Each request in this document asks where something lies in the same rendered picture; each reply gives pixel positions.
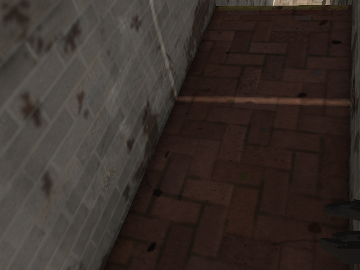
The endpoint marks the right robot hand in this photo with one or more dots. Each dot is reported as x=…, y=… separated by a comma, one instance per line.
x=343, y=245

